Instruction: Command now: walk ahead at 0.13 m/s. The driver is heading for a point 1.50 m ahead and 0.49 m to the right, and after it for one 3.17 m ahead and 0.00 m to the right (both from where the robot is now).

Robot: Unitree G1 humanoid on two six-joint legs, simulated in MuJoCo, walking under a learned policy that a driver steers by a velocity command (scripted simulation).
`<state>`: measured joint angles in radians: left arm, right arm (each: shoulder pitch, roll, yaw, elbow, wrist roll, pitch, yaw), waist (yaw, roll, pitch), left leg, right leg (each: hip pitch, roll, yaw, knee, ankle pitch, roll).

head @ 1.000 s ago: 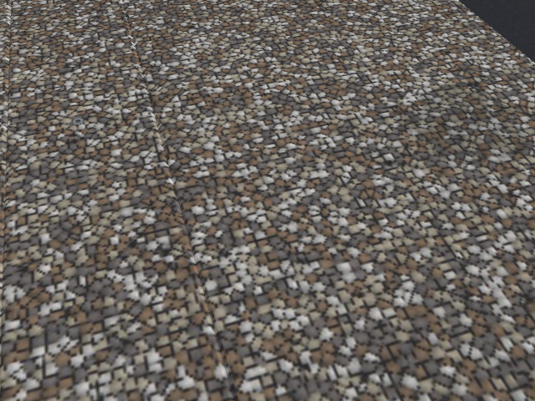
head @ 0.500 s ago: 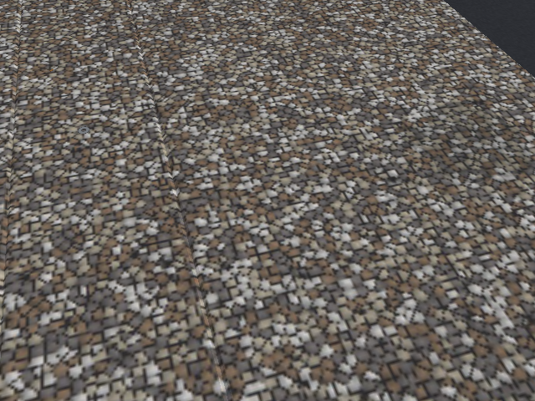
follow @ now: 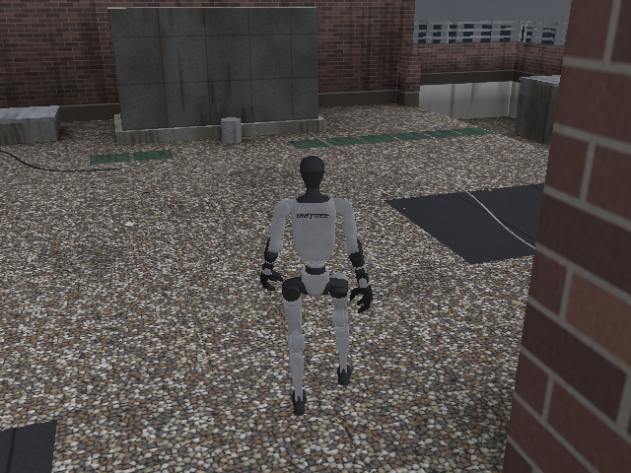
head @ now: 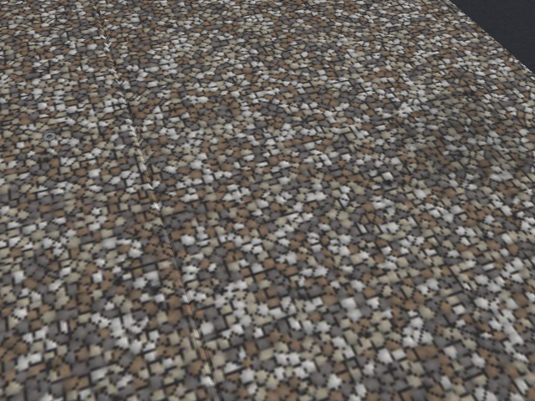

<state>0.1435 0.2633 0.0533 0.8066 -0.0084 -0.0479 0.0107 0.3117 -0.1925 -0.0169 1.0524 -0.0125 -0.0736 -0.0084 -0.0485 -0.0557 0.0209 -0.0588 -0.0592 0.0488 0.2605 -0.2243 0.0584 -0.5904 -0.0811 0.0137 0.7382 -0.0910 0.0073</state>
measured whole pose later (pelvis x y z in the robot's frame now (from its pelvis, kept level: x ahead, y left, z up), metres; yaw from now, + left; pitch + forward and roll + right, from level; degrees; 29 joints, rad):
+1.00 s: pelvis +0.38 +0.05 -0.01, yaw -7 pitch +3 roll +0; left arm 0.03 0.23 0.05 0.83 -0.03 -0.06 -0.06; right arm 0.43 -0.22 -0.02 1.04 -0.01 -0.09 -0.03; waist -0.09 -0.04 0.00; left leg 0.13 -0.03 0.16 0.17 -0.34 0.03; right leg -0.66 -0.04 -0.02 0.61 0.07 -0.06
